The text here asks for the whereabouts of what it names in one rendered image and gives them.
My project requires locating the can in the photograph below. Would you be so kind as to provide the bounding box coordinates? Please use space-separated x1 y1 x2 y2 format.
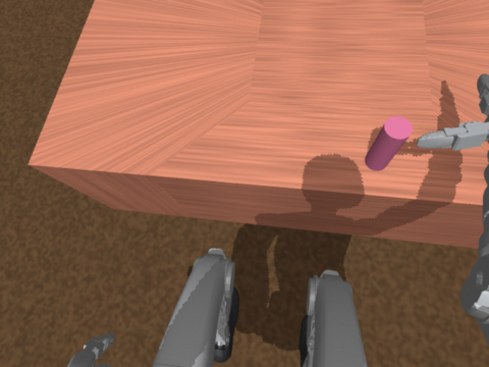
364 116 413 171

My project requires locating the right robot arm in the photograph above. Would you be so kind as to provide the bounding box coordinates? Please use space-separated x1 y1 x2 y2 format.
460 150 489 345

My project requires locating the left robot hand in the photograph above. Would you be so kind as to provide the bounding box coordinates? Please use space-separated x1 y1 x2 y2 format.
67 333 115 367

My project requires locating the left robot foot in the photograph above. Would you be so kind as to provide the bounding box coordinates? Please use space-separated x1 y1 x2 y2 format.
214 287 239 362

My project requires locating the right robot hand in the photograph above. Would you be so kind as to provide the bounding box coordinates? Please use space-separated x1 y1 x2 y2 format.
416 73 489 151

